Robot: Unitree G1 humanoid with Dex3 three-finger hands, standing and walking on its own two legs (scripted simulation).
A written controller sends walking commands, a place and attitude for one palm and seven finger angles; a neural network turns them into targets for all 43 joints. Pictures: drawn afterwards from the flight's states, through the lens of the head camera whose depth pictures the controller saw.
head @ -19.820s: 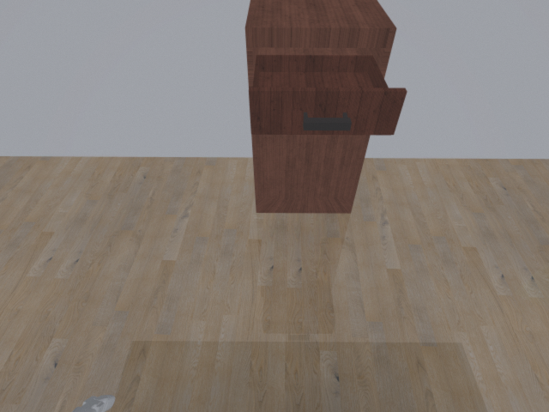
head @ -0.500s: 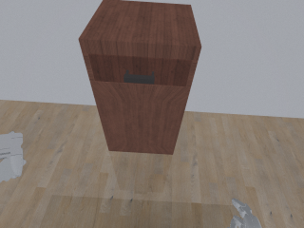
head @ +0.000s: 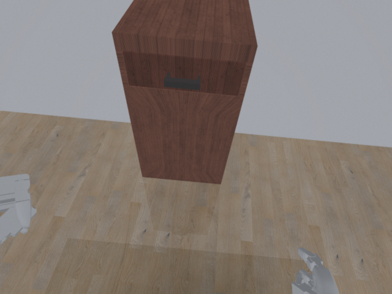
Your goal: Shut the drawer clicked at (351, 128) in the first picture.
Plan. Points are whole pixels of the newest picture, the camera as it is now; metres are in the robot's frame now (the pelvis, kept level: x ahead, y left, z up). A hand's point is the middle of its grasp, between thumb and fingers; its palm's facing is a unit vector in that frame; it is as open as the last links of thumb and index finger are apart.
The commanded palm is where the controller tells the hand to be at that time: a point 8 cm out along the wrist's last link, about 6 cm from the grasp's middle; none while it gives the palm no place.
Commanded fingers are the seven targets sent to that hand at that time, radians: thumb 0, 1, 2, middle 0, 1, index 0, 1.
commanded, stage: stop stepping back and stand still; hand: left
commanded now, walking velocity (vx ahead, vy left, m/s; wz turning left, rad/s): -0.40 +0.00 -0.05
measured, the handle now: (183, 80) +0.81 +0.10 -0.03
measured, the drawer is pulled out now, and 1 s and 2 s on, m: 0.00 0.00 0.00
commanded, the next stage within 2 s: let the arm hang, fingers relaxed in 0.92 s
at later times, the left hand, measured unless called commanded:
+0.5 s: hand out of the picture +0.10 +0.25 +0.15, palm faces +0.36 -0.84 -0.41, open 3.2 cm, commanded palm +0.04 +0.29 +0.18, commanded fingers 0.00 0.90 0.90 -1.40 -1.60 -1.40 -1.60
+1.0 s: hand out of the picture +0.10 +0.23 +0.17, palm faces +0.35 -0.81 -0.46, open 3.2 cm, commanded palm none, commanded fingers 0.00 0.90 0.90 -1.40 -1.60 -1.40 -1.60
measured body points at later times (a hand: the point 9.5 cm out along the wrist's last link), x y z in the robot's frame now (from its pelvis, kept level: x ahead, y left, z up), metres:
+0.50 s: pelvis -0.10 +0.01 +0.00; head -0.12 +0.03 +0.45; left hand +0.07 +0.29 +0.17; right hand +0.03 -0.25 -0.07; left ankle -0.06 +0.12 -0.74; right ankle -0.04 -0.10 -0.72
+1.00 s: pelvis -0.11 +0.00 -0.01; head -0.11 +0.01 +0.44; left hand +0.07 +0.27 +0.20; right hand +0.03 -0.23 -0.09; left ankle -0.07 +0.12 -0.74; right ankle -0.09 -0.10 -0.72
